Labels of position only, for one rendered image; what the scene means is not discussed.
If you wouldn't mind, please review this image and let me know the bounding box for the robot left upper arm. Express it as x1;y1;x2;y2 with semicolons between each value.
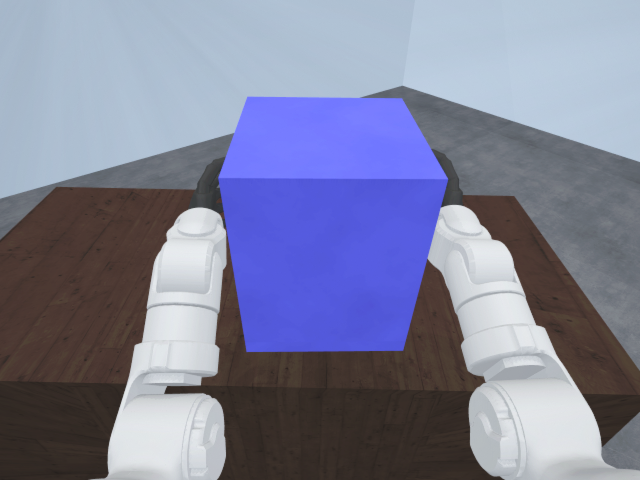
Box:
91;393;226;480

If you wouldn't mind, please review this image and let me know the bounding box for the right robot forearm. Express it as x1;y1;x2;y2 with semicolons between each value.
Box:
428;205;602;449

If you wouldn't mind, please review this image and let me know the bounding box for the carton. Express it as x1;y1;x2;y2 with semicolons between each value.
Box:
218;97;448;352

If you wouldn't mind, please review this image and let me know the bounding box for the left robot forearm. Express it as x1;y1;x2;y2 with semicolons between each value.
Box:
108;208;226;472

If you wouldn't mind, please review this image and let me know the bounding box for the left robot hand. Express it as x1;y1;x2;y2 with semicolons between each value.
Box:
188;157;226;227

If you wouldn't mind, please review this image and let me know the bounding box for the pedestal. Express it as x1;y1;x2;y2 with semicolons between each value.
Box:
0;187;640;480

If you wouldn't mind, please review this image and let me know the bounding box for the right robot hand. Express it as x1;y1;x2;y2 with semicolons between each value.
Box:
431;149;463;207

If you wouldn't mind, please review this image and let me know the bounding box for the robot right upper arm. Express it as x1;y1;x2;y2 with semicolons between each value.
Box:
469;378;640;480

